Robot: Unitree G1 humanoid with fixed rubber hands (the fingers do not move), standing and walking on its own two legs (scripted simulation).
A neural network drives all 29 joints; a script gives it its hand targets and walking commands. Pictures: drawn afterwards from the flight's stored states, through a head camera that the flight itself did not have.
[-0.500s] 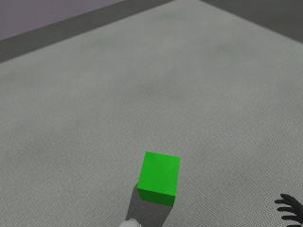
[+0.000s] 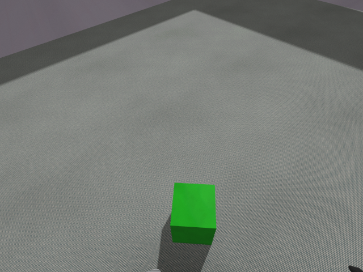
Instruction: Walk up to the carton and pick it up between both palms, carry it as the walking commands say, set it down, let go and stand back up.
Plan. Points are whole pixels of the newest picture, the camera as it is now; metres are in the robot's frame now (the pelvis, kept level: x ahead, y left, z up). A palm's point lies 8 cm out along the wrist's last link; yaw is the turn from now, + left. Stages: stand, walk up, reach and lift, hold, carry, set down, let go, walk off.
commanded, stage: walk up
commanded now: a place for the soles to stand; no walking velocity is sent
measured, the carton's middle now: (193, 214) +0.51 +0.00 -0.63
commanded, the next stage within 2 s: reach and lift in 2.00 s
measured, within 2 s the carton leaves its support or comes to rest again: neither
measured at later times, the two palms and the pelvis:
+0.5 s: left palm (53, 263) +0.17 +0.32 -0.09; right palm out of the picture +0.09 -0.34 -0.06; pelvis +0.03 +0.00 +0.01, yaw -6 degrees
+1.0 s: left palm (69, 254) +0.19 +0.29 -0.07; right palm out of the picture +0.11 -0.36 -0.08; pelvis +0.03 -0.02 +0.02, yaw -5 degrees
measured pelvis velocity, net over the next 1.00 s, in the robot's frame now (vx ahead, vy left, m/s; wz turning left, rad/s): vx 0.03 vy -0.02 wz -0.09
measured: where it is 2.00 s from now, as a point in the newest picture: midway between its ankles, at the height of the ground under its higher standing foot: outside the picture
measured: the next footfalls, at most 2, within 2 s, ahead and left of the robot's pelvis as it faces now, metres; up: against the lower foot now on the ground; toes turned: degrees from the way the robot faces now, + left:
right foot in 0.44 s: +0.06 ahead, -0.15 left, +0.00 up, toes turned +0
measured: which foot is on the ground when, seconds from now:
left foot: down 0.00-1.00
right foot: down 0.00-0.10, up 0.12-0.42, down 0.44-1.00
